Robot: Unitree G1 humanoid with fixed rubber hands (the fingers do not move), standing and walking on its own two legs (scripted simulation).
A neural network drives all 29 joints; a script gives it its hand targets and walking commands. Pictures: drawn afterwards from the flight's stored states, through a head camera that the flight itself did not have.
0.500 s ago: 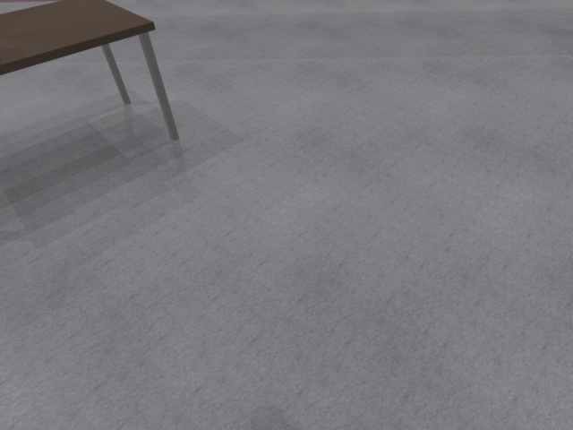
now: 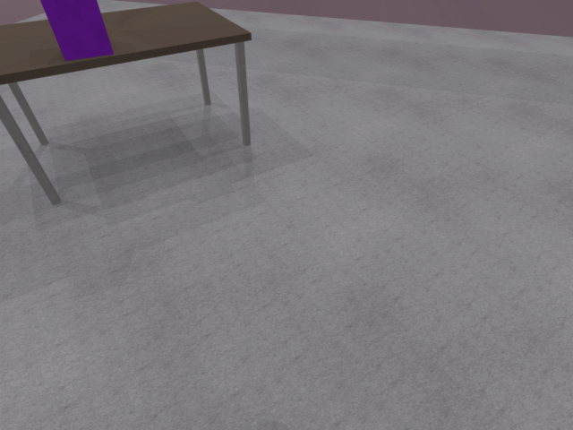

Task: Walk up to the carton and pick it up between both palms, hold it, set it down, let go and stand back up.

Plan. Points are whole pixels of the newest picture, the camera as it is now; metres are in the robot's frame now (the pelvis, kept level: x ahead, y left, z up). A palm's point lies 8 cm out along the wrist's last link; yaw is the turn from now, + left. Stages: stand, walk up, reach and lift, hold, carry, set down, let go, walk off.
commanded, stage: walk up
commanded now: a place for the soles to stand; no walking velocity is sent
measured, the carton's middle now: (77, 20) +1.75 +0.88 +0.04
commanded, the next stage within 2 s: none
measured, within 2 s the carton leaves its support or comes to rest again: neither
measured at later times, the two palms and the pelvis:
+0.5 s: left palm (78, 351) +0.31 +0.37 -0.11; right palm (379, 406) +0.21 -0.13 -0.12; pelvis +0.24 +0.11 +0.00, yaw +15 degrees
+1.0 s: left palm (93, 340) +0.34 +0.36 -0.12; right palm (253, 184) +0.77 +0.08 -0.11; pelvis +0.54 +0.20 -0.01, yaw +28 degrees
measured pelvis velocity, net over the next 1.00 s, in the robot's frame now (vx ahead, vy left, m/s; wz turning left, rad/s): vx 0.54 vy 0.20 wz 0.49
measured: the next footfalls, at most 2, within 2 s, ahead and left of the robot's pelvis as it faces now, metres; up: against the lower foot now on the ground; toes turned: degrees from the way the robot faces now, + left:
left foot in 0.10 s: +0.16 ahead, +0.20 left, +0.00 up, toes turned +11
right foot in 0.60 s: +0.53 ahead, +0.05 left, +0.00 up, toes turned +12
